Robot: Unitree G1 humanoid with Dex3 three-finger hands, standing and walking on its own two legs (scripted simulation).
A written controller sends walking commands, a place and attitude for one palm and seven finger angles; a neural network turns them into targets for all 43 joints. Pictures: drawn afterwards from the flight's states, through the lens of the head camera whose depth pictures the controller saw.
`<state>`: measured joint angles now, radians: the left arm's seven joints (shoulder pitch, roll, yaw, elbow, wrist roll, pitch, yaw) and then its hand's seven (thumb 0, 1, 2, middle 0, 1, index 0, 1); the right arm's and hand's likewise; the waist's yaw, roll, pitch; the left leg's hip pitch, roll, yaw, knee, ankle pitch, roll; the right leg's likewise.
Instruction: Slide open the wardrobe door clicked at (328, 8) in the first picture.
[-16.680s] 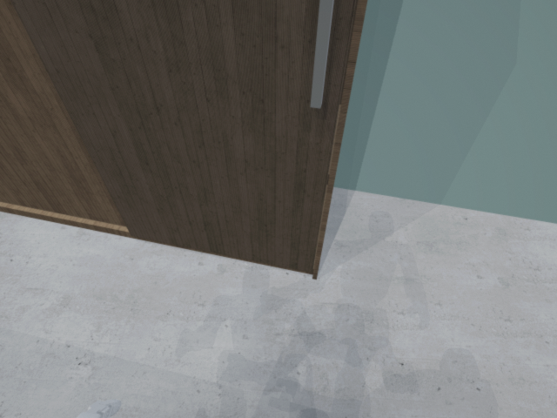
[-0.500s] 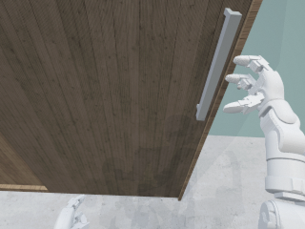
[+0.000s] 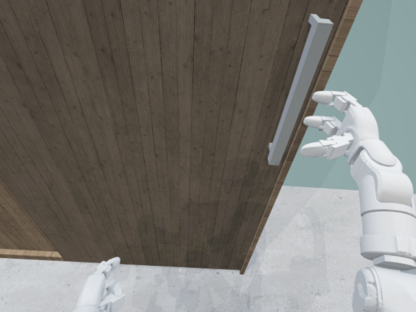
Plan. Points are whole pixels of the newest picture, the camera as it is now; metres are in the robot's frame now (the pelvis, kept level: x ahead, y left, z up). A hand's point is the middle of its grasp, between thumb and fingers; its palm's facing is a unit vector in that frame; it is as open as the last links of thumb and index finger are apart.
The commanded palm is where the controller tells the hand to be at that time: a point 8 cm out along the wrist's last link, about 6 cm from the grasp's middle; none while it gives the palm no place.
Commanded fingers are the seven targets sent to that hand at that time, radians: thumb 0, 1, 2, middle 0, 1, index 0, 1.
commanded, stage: move the hooked fingers beside the handle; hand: right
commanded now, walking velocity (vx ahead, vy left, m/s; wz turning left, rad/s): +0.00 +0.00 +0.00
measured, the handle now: (290, 100) +0.47 -0.13 +0.21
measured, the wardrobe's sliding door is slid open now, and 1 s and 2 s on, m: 0.00 0.00 0.00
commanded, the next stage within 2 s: feel for the door with the fingertips in 0.78 s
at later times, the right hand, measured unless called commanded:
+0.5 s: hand (328, 124) +0.39 -0.18 +0.22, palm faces +0.02 +1.00 -0.02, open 14.0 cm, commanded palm +0.37 -0.23 +0.22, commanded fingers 0.00 0.50 -0.30 0.30 1.20 0.30 1.20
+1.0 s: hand (327, 115) +0.41 -0.18 +0.23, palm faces +0.00 +1.00 -0.03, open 13.9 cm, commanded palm +0.38 -0.22 +0.22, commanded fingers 0.00 0.50 -0.30 0.30 1.20 0.30 1.20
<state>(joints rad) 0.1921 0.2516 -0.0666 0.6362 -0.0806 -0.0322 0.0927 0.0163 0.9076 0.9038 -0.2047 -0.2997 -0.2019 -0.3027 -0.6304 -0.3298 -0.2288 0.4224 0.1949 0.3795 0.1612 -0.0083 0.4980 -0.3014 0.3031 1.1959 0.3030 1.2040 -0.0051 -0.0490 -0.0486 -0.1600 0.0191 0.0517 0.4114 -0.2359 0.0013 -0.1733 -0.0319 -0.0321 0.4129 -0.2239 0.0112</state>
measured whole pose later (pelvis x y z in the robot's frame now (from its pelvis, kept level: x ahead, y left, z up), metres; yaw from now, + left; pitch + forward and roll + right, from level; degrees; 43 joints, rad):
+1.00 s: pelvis +0.01 +0.00 +0.00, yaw +0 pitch +0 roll +0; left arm 0.23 0.26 -0.06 0.64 -0.09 -0.03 0.09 0.02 0.91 0.90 -0.20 -0.30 -0.20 -0.30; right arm -0.68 -0.37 -0.25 0.46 0.20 0.35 0.20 -0.01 0.50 -0.30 0.30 1.20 0.30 1.20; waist 0.00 -0.04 -0.06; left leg -0.16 0.02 0.05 0.41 -0.25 0.00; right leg -0.18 -0.03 -0.04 0.42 -0.24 0.01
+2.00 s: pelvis +0.01 +0.00 +0.00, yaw +0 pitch +0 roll +0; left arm 0.27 0.26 -0.03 0.68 -0.07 -0.04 0.09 0.02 0.91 0.90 -0.20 -0.30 -0.20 -0.30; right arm -0.72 -0.28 -0.21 0.50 0.18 0.26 0.11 -0.01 0.50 -0.30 0.33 1.22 0.33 1.23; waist 0.01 -0.05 -0.04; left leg -0.17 0.01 0.04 0.40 -0.23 0.00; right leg -0.18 -0.04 -0.04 0.41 -0.23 0.01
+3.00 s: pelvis +0.01 +0.00 +0.00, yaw +0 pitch -1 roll +0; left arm 0.21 0.24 -0.04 0.66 -0.06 0.00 0.08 0.02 0.91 0.90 -0.20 -0.30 -0.20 -0.30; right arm -0.69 -0.17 -0.12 0.36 0.15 0.36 0.00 -0.01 0.50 -0.30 0.29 1.20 0.25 1.20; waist -0.01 -0.05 -0.04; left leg -0.13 0.02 0.06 0.40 -0.25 0.01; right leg -0.15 -0.03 -0.02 0.40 -0.23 0.02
